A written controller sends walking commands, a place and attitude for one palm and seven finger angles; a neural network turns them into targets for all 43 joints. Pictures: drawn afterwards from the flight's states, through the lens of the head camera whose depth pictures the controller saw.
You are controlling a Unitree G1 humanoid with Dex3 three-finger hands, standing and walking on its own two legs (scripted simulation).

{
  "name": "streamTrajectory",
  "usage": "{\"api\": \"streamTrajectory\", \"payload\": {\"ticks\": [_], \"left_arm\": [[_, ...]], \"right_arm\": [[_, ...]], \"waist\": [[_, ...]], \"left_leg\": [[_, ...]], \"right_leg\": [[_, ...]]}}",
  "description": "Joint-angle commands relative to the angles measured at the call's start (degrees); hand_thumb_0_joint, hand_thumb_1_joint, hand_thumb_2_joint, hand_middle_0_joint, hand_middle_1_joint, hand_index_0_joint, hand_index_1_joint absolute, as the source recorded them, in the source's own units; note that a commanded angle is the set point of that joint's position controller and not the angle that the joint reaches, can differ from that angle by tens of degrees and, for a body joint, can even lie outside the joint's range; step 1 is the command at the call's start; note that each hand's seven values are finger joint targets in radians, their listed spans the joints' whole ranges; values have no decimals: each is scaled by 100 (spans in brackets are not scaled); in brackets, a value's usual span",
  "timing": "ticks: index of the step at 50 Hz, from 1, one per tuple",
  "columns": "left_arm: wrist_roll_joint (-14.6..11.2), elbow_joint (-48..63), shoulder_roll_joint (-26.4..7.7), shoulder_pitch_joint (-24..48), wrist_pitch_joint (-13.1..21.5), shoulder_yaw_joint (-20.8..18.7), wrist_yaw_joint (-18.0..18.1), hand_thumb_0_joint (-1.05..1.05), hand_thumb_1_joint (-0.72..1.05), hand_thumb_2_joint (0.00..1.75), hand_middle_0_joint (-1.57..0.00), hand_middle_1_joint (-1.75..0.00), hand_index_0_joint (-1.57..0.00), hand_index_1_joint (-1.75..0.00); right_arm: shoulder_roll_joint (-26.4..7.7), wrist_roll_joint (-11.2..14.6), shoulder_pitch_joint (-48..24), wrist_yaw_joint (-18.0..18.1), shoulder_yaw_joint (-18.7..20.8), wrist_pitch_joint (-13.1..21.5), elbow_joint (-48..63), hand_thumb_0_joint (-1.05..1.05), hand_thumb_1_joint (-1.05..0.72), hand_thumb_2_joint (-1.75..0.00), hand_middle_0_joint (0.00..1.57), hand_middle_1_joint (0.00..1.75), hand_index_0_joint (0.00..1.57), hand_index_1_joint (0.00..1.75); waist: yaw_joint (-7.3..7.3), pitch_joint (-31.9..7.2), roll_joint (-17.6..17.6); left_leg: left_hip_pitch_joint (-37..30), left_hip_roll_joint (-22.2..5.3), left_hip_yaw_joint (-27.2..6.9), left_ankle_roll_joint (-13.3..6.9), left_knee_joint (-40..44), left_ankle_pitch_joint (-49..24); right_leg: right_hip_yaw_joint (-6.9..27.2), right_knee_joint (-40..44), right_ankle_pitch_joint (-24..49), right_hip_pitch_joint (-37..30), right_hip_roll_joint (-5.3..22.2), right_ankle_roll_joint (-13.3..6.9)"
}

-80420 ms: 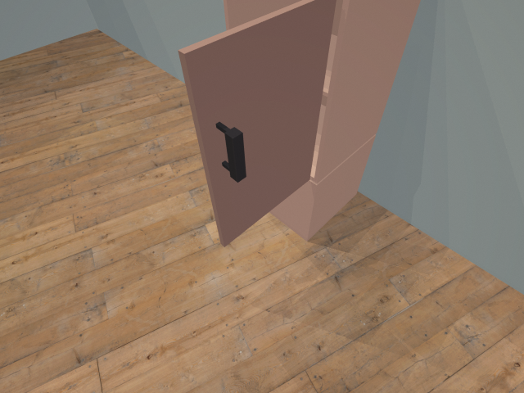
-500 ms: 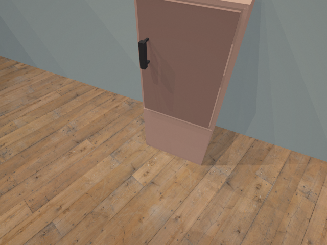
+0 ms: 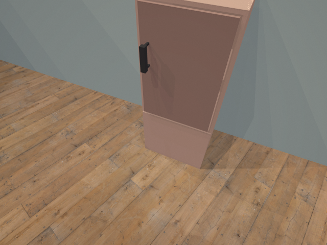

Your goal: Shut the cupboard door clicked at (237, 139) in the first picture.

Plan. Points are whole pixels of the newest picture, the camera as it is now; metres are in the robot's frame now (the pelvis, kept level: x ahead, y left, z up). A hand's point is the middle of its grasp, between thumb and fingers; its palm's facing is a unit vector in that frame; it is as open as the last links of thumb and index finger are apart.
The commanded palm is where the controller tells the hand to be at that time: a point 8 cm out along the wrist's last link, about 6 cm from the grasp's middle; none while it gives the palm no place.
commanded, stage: look to check the result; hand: left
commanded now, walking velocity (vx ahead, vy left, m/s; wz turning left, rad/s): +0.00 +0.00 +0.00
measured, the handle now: (145, 57) +0.87 +0.12 +0.02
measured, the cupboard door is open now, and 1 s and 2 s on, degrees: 0 0 0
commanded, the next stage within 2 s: stand and wait in 0.50 s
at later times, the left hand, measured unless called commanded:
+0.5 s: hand out of the picture -0.03 +0.16 -0.18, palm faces +0.02 -0.99 -0.16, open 7.4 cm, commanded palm none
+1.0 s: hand out of the picture +0.00 +0.15 -0.18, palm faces +0.02 -0.98 -0.18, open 7.4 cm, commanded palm none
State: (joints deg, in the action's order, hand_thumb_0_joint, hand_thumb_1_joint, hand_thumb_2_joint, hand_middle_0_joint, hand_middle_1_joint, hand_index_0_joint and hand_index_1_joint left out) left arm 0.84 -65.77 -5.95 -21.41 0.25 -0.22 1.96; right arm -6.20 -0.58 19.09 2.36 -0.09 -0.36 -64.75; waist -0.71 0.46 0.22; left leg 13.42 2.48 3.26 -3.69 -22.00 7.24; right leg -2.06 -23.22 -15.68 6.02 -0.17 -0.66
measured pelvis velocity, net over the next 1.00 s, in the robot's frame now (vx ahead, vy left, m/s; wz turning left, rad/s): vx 0.03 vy -0.01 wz -0.01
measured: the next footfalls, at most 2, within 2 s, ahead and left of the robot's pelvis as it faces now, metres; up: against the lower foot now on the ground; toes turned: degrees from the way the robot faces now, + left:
none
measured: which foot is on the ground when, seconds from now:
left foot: down 0.00-1.00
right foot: down 0.00-1.00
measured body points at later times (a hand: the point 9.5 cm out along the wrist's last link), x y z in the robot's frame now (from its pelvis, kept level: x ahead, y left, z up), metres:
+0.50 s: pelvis +0.01 +0.00 +0.00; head +0.02 +0.00 +0.45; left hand -0.02 +0.21 -0.16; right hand -0.01 -0.22 -0.16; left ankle +0.05 +0.08 -0.74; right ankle -0.03 -0.11 -0.74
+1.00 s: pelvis +0.03 -0.01 +0.00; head +0.04 -0.01 +0.45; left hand +0.00 +0.21 -0.16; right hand +0.02 -0.23 -0.16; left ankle +0.05 +0.08 -0.74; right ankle -0.03 -0.11 -0.74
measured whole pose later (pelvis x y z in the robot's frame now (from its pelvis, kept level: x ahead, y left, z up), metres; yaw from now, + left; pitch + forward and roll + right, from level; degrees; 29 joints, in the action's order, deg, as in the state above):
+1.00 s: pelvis +0.03 -0.01 +0.00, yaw +0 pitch -2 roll +0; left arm 0.6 -66.0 -7.7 -18.6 0.6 0.0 2.0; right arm -8.2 -0.3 16.0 2.3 -0.5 0.1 -65.7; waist -0.7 2.4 0.3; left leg 10.5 2.2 3.3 -2.8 -21.4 9.5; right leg -1.8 -20.3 -16.7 2.2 -0.5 -1.2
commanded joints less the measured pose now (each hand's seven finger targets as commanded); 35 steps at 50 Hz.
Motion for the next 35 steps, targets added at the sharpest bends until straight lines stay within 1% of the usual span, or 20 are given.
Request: {"api": "streamTrajectory", "payload": {"ticks": [1, 2, 4, 7, 10, 13, 14, 16, 17, 18, 19, 21, 23, 24, 28, 29, 30, 33, 34, 35], "left_arm": [[-15, -10, -495, -635, 10, -57, 44, 0, 90, 90, -20, -30, -20, -30], [-11, -19, -500, -635, 6, -54, 46, 0, 90, 90, -20, -30, -20, -30], [-16, -21, -561, -678, 23, -48, 46, 0, 90, 90, -20, -30, -20, -30], [-23, -40, -541, -629, 17, -37, 46, 0, 90, 90, -20, -30, -20, -30], [-22, -39, -601, -612, 23, -45, 47, 0, 90, 90, -20, -30, -20, -30], [-24, -51, -607, -566, 19, -32, 47, 0, 90, 90, -20, -30, -20, -30], [-19, -35, -660, -597, 25, -37, 46, 0, 90, 90, -20, -30, -20, -30], [-24, -42, -631, -558, 18, -36, 44, 0, 90, 90, -20, -30, -20, -30], [-22, -48, -630, -551, 16, -35, 44, 0, 90, 90, -20, -30, -20, -30], [-23, -45, -629, -548, 19, -40, 42, 0, 90, 90, -20, -30, -20, -30], [-18, -27, -684, -555, 33, -41, 44, 0, 90, 90, -20, -30, -20, -30], [-23, -32, -656, -477, 30, -46, 46, 0, 90, 90, -20, -30, -20, -30], [-24, -36, -656, -460, 27, -47, 46, 0, 90, 90, -20, -30, -20, -30], [-20, -19, -706, -497, 37, -56, 47, 0, 90, 90, -20, -30, -20, -30], [-24, -29, -668, -406, 34, -56, 50, 0, 90, 90, -20, -30, -20, -30], [-21, -12, -719, -434, 46, -62, 50, 0, 90, 90, -20, -30, -20, -30], [-23, -26, -695, -386, 38, -55, 53, 0, 90, 90, -20, -30, -20, -30], [-25, -25, -686, -359, 36, -50, 50, 0, 90, 90, -20, -30, -20, -30], [-20, -5, -737, -386, 48, -57, 53, 0, 90, 90, -20, -30, -20, -30], [-24, -15, -705, -350, 44, -47, 50, 0, 90, 90, -20, -30, -20, -30]], "right_arm": [[-586, -22, 406, 37, 65, 60, 78, 0, -90, -90, 20, 30, 20, 30], [-586, -18, 393, 34, 67, 55, 66, 0, -90, -90, 20, 30, 20, 30], [-648, -2, 359, 27, 71, 55, 91, 0, -90, -90, 20, 30, 20, 30], [-615, -14, 342, 26, 59, 47, 50, 0, -90, -90, 20, 30, 20, 30], [-663, -5, 299, 24, 62, 54, 52, 0, -90, -90, 20, 30, 20, 30], [-667, -5, 300, 24, 53, 48, 26, 0, -90, -90, 20, 30, 20, 30], [-735, 5, 273, 21, 71, 47, 56, 0, -90, -90, 20, 30, 20, 30], [-694, -10, 270, 22, 66, 47, 38, 0, -90, -90, 20, 30, 20, 30], [-691, -8, 247, 20, 62, 45, 35, 0, -90, -90, 20, 30, 20, 30], [-699, -9, 236, 20, 64, 49, 38, 0, -90, -90, 20, 30, 20, 30], [-766, 4, 231, 21, 77, 54, 61, 0, -90, -90, 20, 30, 20, 30], [-734, -9, 228, 25, 63, 75, 37, 0, -90, -90, 20, 30, 20, 30], [-735, -6, 202, 29, 59, 78, 30, 0, -90, -90, 20, 30, 20, 30], [-793, 7, 176, 29, 72, 83, 57, 0, -90, -90, 20, 30, 20, 30], [-759, -10, 170, 33, 57, 92, 33, 0, -90, -90, 20, 30, 20, 30], [-807, 5, 131, 32, 63, 96, 53, 0, -90, -90, 20, 30, 20, 30], [-758, -5, 132, 33, 58, 94, 37, 0, -90, -90, 20, 30, 20, 30], [-762, -7, 130, 34, 46, 93, 28, 0, -90, -90, 20, 30, 20, 30], [-796, 7, 116, 30, 58, 92, 38, 0, -90, -90, 20, 30, 20, 30], [-780, -5, 109, 29, 50, 91, 25, 0, -90, -90, 20, 30, 20, 30]], "waist": [[22, 553, -33], [26, 653, 6], [41, 572, 125], [19, 634, -2], [13, 565, -4], [12, 680, 46], [29, 677, 37], [9, 633, -38], [18, 692, -45], [14, 644, 0], [26, 594, 117], [12, 498, 4], [15, 541, 22], [42, 535, 63], [18, 498, -7], [44, 477, -25], [20, 525, -18], [25, 580, -24], [43, 556, 90], [21, 562, 58]], "left_leg": [[-199, -779, -960, 62, 619, 597], [-173, -785, -947, 63, 630, 629], [-274, -775, -922, 51, 563, 460], [-307, -754, -887, 69, 549, 434], [-375, -775, -865, 65, 530, 327], [-303, -770, -886, 73, 570, 403], [-346, -769, -874, 68, 546, 359], [-355, -759, -880, 78, 559, 404], [-337, -758, -873, 80, 571, 438], [-371, -763, -874, 78, 576, 414], [-430, -777, -872, 64, 522, 262], [-468, -779, -871, 66, 516, 116], [-460, -782, -881, 69, 528, 109], [-502, -790, -862, 53, 480, -40], [-533, -785, -850, 65, 473, -155], [-583, -797, -816, 56, 424, -277], [-556, -793, -825, 64, 436, -275], [-530, -791, -809, 72, 459, -237], [-561, -793, -810, 60, 418, -326], [-544, -789, -795, 75, 415, -297]], "right_leg": [[565, 559, 81, 709, 496, -204], [541, 574, 51, 752, 508, -199], [581, 620, 81, 738, 519, -207], [573, 636, 55, 774, 538, -201], [572, 642, 120, 726, 549, -203], [585, 649, 87, 728, 532, -199], [585, 664, 75, 752, 525, -207], [590, 655, 68, 717, 533, -203], [584, 664, 54, 745, 541, -202], [583, 654, 86, 727, 537, -201], [594, 664, 148, 711, 527, -207], [570, 623, 249, 611, 543, -197], [563, 635, 238, 614, 545, -190], [578, 666, 309, 617, 544, -197], [573, 654, 390, 532, 560, -188], [583, 680, 460, 530, 559, -193], [559, 673, 462, 527, 573, -189], [585, 697, 463, 516, 575, -185], [590, 712, 521, 506, 565, -191], [576, 707, 508, 500, 585, -185]]}}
